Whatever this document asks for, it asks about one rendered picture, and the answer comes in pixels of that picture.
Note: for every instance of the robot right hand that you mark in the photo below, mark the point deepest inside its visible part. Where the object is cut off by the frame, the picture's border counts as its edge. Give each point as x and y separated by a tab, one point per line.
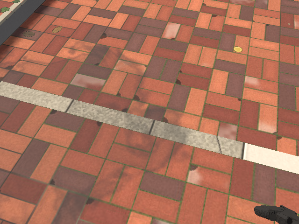
282	214

